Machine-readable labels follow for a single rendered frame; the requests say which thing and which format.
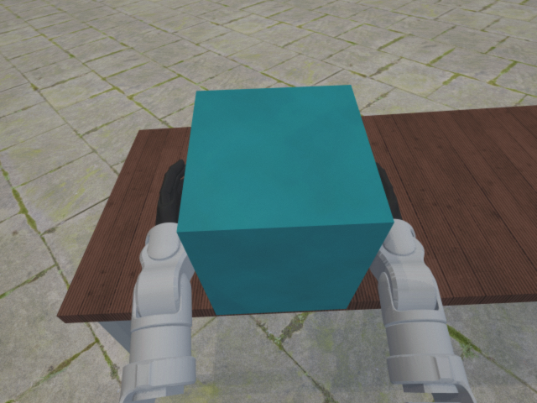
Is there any left robot hand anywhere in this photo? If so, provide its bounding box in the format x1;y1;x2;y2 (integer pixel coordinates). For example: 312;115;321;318
155;160;186;226

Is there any right robot forearm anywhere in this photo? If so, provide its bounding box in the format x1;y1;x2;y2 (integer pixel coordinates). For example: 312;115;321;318
369;219;477;403

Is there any table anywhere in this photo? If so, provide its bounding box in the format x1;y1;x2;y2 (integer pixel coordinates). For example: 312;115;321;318
57;105;537;353

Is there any right robot hand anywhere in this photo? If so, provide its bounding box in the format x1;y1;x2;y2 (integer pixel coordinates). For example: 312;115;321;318
376;162;402;220

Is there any left robot forearm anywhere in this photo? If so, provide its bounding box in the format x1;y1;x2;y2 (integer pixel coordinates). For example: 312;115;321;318
119;222;196;403

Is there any carton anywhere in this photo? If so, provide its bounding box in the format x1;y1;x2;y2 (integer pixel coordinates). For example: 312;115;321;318
177;85;394;315

